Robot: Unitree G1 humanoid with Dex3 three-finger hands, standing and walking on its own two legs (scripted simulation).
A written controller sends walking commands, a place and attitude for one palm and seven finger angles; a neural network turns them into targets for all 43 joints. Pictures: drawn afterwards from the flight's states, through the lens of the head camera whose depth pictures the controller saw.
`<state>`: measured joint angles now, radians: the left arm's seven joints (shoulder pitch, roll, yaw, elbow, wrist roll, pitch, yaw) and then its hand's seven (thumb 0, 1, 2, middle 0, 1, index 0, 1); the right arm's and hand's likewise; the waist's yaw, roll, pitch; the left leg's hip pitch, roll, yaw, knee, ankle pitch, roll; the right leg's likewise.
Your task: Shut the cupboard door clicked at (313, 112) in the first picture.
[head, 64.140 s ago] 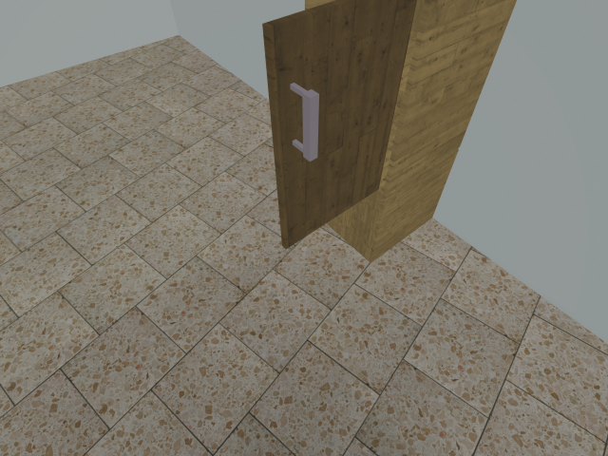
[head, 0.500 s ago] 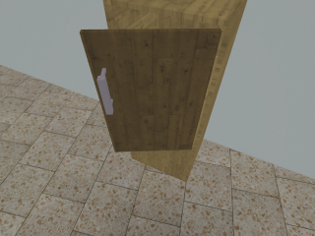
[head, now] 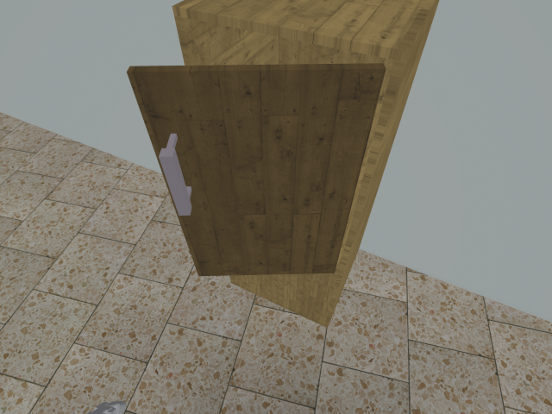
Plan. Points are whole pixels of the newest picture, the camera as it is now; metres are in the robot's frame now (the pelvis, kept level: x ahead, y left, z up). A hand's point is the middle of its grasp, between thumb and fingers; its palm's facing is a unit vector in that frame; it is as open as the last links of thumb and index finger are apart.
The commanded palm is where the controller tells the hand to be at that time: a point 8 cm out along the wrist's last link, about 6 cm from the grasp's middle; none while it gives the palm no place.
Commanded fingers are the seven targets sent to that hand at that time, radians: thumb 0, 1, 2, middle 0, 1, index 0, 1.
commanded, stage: shuffle to correct the standing spot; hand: left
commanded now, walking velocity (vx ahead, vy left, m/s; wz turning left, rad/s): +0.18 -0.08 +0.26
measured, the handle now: (179, 176) +0.49 +0.20 +0.06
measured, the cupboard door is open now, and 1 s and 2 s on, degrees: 28 28 28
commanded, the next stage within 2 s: come to a stop and stand still in 0.10 s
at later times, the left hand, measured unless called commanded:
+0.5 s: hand out of the picture +0.03 +0.17 -0.18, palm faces +0.03 -0.99 -0.17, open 7.4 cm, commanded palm none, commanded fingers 0.00 0.90 0.90 -0.20 -0.30 -0.20 -0.30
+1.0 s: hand out of the picture +0.02 +0.20 -0.18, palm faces +0.02 -0.98 -0.22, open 7.4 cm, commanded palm none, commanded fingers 0.00 0.90 0.90 -0.20 -0.30 -0.20 -0.30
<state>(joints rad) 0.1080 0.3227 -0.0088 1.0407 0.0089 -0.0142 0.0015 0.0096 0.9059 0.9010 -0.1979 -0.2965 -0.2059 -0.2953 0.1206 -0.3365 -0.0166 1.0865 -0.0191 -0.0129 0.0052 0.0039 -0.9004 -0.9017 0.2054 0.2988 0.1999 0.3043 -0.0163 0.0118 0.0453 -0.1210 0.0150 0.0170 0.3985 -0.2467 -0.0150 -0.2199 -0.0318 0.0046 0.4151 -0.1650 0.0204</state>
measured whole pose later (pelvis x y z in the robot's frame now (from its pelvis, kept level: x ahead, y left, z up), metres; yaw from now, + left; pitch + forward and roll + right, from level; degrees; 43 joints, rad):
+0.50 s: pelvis +0.04 +0.01 +0.00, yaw +0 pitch -1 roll +0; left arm 0.28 0.15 -0.01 1.11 0.00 0.00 0.04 0.01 0.91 0.90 -0.20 -0.30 -0.21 -0.30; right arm 0.22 -0.14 -0.01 1.15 -0.01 0.00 -0.04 0.01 -0.91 -0.90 0.21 0.30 0.20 0.30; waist 0.00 -0.02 0.08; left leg -0.09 0.02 0.01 0.44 -0.33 -0.01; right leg -0.19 -0.03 -0.01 0.45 -0.24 0.03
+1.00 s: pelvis -0.01 +0.01 +0.00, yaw +0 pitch -3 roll +0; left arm 0.24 0.20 0.01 1.08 0.02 0.01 0.02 0.01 0.91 0.90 -0.20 -0.30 -0.20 -0.29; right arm 0.25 -0.18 -0.03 1.13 -0.02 0.00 -0.02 0.00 -0.90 -0.90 0.20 0.30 0.20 0.30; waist 0.00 -0.01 0.04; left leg -0.13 0.01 0.02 0.43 -0.25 0.00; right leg -0.22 -0.04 0.01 0.42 -0.16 0.03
